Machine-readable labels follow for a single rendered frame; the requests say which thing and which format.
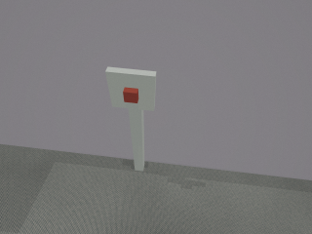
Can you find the panel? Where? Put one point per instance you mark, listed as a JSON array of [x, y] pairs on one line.
[[145, 81]]

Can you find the button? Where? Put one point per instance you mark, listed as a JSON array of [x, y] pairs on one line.
[[130, 95]]

